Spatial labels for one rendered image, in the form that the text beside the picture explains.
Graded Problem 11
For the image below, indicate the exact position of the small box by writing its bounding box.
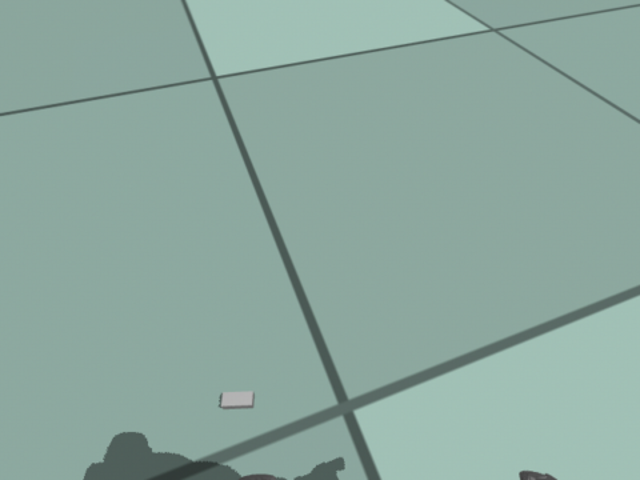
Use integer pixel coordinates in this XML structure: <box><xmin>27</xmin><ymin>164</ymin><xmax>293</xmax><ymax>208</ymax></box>
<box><xmin>221</xmin><ymin>391</ymin><xmax>254</xmax><ymax>409</ymax></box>

